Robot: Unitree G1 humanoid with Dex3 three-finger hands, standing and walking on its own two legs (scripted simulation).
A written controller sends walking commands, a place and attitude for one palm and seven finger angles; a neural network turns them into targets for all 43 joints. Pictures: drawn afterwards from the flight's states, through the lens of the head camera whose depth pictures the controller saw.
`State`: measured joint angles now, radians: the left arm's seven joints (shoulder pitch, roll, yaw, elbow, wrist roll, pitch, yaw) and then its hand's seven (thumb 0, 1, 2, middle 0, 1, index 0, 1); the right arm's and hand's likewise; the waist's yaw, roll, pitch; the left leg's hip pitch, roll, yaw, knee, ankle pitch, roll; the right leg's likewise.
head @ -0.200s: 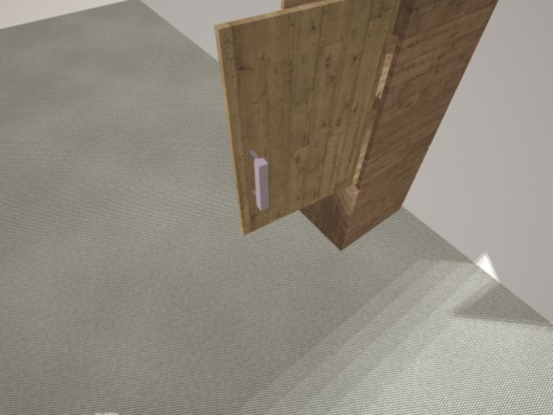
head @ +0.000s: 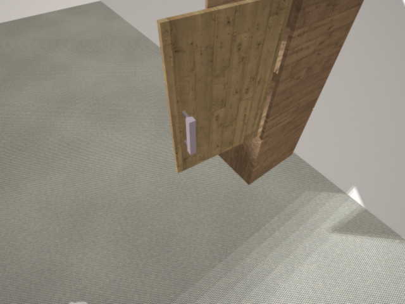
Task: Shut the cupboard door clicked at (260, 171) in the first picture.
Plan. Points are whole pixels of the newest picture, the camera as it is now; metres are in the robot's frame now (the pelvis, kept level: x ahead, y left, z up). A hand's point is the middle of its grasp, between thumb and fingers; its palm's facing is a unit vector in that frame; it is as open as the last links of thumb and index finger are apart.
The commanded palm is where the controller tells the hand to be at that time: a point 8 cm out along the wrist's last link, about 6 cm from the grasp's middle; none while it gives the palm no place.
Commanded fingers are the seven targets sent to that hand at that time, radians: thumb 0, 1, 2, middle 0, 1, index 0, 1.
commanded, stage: stand and wait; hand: left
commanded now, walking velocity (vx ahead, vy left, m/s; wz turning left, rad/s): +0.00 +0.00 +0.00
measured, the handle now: (188, 132) +0.64 +0.08 -0.12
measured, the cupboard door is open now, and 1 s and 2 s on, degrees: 83 83 83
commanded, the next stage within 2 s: look at it before walking up in 0.08 s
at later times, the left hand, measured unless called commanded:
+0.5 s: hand out of the picture +0.07 +0.25 -0.16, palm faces -0.03 -0.94 -0.34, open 7.4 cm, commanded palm none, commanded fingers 0.00 0.90 0.90 -0.20 -0.30 -0.20 -0.30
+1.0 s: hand out of the picture +0.06 +0.22 -0.18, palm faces -0.09 -0.95 -0.30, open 7.4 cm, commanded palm none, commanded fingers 0.00 0.90 0.90 -0.20 -0.30 -0.20 -0.30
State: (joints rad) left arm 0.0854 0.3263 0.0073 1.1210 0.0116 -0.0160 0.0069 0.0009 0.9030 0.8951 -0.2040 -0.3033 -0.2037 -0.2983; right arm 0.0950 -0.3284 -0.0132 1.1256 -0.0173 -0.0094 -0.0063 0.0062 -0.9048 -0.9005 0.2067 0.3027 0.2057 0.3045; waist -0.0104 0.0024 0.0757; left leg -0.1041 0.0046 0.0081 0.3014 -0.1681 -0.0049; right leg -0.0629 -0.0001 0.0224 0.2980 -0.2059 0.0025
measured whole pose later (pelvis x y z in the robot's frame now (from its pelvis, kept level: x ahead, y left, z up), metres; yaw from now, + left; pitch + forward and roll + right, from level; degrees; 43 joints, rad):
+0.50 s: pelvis -0.01 +0.00 +0.00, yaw +0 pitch -2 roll +0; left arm 0.09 0.33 0.01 1.13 0.01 -0.01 0.00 0.00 0.90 0.90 -0.20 -0.30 -0.20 -0.30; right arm 0.10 -0.33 -0.01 1.13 -0.02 -0.01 -0.01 0.01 -0.90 -0.90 0.21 0.30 0.21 0.30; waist -0.01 0.00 0.08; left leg -0.10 0.00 0.01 0.29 -0.16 0.00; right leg -0.07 0.00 0.02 0.29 -0.20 0.00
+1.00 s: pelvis -0.02 +0.00 -0.01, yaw -5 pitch -1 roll +1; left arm 0.14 0.29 0.03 1.05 0.02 0.05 0.00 0.00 0.90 0.90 -0.20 -0.30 -0.20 -0.30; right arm 0.11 -0.26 -0.03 1.05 -0.02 0.02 -0.02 0.00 -0.91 -0.90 0.21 0.30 0.20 0.30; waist 0.01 -0.02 0.11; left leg -0.19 0.03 0.10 0.44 -0.23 -0.01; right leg -0.22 0.02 0.10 0.51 -0.27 0.00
